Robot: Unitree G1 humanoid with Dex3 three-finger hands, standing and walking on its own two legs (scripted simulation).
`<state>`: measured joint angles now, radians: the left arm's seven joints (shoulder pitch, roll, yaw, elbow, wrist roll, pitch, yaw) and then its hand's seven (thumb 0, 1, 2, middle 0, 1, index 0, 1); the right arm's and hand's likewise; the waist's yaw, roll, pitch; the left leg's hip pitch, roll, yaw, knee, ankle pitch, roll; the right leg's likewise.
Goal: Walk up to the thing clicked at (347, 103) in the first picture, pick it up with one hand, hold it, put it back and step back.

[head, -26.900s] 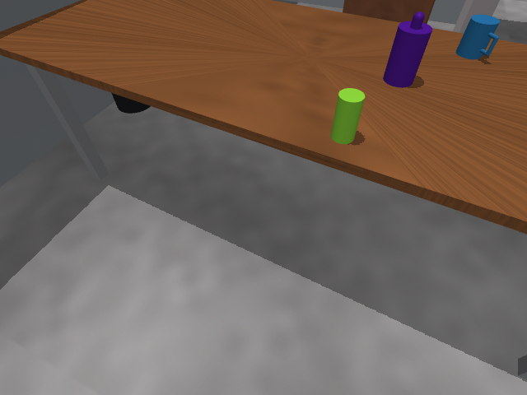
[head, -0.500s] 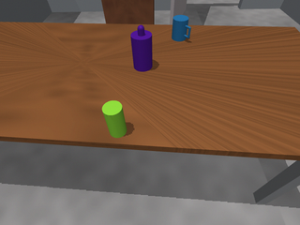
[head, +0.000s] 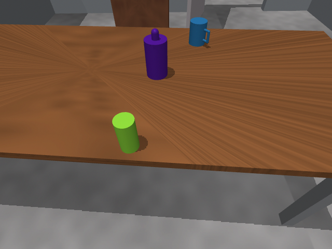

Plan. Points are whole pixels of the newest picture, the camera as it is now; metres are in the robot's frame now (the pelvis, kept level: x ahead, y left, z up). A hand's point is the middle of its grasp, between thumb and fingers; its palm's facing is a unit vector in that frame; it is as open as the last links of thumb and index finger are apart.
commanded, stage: stand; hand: left
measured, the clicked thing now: (127, 133) +0.40 +0.14 +0.03
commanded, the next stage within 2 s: none
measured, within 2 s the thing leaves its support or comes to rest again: neither
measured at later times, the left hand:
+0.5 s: hand out of the picture +0.08 +0.25 -0.15, palm faces -0.04 -0.94 -0.35, open 7.5 cm
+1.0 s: hand out of the picture +0.08 +0.25 -0.15, palm faces -0.04 -0.94 -0.35, open 7.4 cm
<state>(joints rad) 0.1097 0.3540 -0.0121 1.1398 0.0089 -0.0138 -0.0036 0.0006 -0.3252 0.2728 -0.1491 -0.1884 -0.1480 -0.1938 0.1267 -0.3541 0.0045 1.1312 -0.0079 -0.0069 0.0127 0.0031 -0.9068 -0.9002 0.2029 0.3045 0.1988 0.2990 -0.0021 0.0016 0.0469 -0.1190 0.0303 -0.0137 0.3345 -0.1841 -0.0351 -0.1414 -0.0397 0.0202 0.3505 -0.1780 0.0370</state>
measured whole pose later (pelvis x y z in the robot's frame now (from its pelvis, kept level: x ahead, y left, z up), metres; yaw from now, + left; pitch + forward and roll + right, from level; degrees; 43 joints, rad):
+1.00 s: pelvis +0.00 +0.00 +0.00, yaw -1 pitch -2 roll +0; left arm 0.12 0.35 -0.01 1.13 0.01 -0.01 -0.01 0.01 0.90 0.89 -0.20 -0.30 -0.20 -0.30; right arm 0.13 -0.36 0.00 1.13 -0.01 -0.01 0.01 0.00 -0.91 -0.90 0.20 0.30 0.20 0.30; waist 0.00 0.00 0.05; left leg -0.10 0.04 -0.01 0.32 -0.18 -0.04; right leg -0.13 -0.03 0.03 0.35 -0.18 0.03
